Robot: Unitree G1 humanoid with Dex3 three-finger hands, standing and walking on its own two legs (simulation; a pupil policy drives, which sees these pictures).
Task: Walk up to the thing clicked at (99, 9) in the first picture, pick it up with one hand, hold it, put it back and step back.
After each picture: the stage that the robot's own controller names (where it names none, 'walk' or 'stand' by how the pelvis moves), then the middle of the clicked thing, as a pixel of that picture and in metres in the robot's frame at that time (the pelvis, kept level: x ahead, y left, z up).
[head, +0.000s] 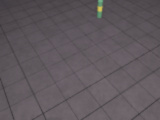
stand; (99, 9) +2.07 -0.25 -0.65
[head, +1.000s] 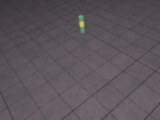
walk; (81, 24) +1.95 +0.17 -0.62
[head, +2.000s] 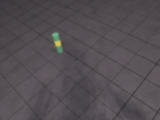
walk; (57, 43) +1.28 +0.40 -0.65
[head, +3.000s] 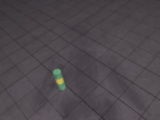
walk; (59, 80) +0.85 +0.31 -0.65
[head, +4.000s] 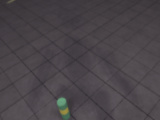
walk; (63, 109) +0.57 +0.23 -0.65
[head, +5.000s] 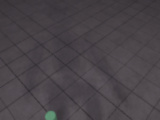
stand; out of the picture +0.44 +0.24 -0.64
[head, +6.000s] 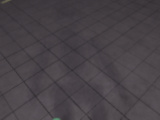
stand; out of the picture +0.42 +0.21 -0.65
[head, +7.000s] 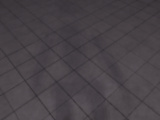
stand; out of the picture +0.39 +0.19 -0.65
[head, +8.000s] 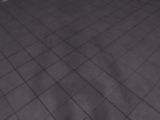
stand; out of the picture +0.39 +0.20 -0.66
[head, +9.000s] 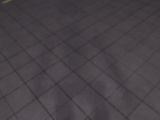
stand; out of the picture +0.39 +0.21 -0.66
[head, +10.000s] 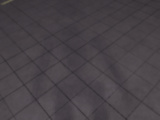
stand; out of the picture +0.38 +0.22 -0.66
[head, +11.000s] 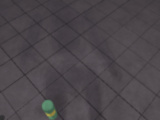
go down; (50, 110) +0.41 +0.22 -0.60
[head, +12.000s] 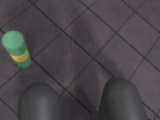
go down; (19, 52) +0.47 +0.25 -0.23
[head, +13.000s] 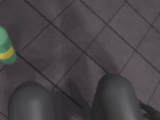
close in; (3, 48) +0.45 +0.27 -0.23
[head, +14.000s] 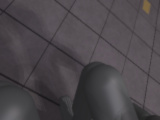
close; out of the picture +0.44 +0.30 -0.16
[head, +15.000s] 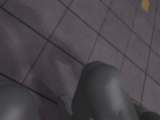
lift; out of the picture +0.42 +0.30 -0.16
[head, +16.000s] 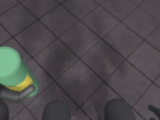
lift; (19, 78) +0.34 +0.21 +0.02
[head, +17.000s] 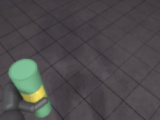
hold; (34, 92) +0.31 +0.18 +0.02
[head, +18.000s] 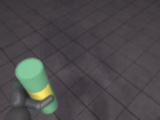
hold; (41, 90) +0.32 +0.16 +0.04
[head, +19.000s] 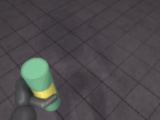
crouch; (44, 88) +0.33 +0.15 +0.02
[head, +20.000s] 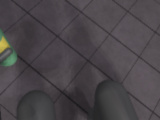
crouch; out of the picture +0.47 +0.24 -0.05
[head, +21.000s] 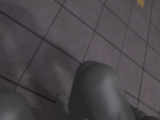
lower; out of the picture +0.44 +0.31 -0.16
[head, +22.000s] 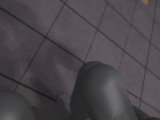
lower; out of the picture +0.43 +0.31 -0.16
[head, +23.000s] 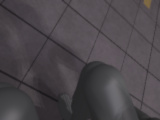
lower; out of the picture +0.43 +0.31 -0.16
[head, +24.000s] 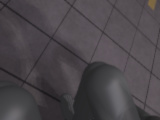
lower; out of the picture +0.42 +0.31 -0.16
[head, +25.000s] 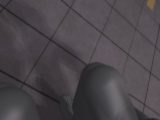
loosen; out of the picture +0.43 +0.27 -0.17
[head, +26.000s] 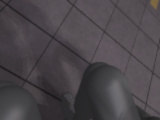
rise; out of the picture +0.43 +0.28 -0.17
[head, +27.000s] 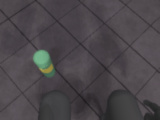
walk; (45, 65) +0.46 +0.21 -0.34
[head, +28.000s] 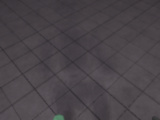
stand; out of the picture +0.40 +0.18 -0.59
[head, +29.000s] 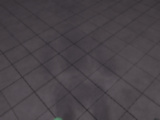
stand; out of the picture +0.39 +0.19 -0.60
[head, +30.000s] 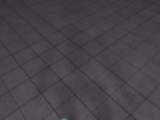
stand; out of the picture +0.40 +0.17 -0.64
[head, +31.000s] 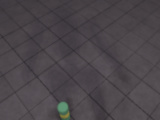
walk; (64, 112) +0.42 +0.14 -0.63
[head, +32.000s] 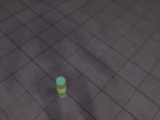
walk; (61, 88) +0.59 +0.15 -0.64
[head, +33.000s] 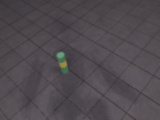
walk; (62, 63) +0.91 +0.28 -0.63
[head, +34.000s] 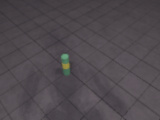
stand; (65, 65) +1.00 +0.19 -0.65
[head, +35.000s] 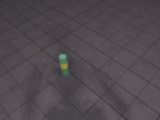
stand; (64, 65) +1.00 +0.20 -0.66
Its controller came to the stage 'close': yes
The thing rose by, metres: 0.69
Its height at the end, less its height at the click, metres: +0.00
